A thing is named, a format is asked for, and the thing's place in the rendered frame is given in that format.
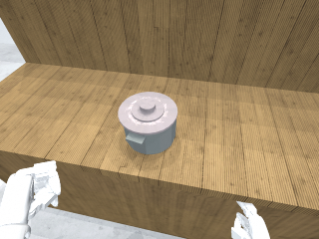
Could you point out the right robot hand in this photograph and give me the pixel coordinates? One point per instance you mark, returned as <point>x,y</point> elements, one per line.
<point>253,228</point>

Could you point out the lid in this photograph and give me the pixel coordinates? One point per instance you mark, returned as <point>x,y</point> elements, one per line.
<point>134,120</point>

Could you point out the pot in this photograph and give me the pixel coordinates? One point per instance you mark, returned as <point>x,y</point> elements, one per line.
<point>151,143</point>

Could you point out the knob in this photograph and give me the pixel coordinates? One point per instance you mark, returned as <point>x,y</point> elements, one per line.
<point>147,105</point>

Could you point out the table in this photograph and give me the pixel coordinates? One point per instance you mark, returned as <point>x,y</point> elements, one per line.
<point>244,75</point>

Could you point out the robot left forearm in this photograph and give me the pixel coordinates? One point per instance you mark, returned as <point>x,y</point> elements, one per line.
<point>15,231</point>

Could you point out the left robot hand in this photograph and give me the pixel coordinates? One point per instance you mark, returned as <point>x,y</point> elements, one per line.
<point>41,179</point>

